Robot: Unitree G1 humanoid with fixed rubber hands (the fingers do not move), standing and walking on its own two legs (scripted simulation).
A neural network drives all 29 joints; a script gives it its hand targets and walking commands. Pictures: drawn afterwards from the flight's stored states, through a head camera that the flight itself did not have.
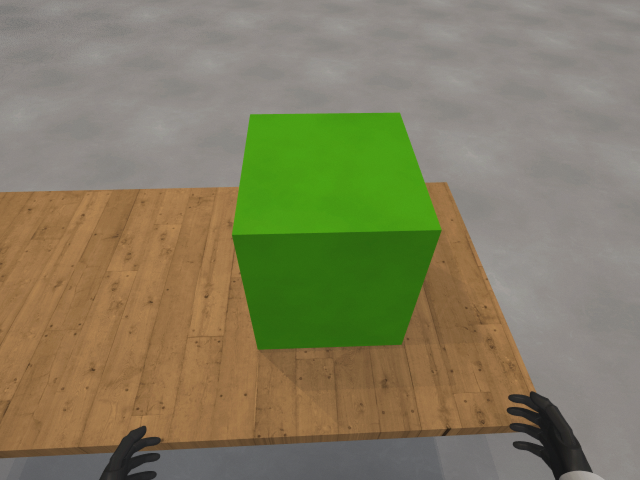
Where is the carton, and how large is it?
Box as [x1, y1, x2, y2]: [232, 113, 441, 349]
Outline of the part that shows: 399,113 250,114 232,237 258,349 401,344 441,229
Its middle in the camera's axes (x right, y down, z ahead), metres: +0.01 -0.01 +0.65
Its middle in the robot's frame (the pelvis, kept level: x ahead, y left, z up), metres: +0.51 +0.01 +0.00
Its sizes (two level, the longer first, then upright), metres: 0.272 0.248 0.286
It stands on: a table, 0.63 m high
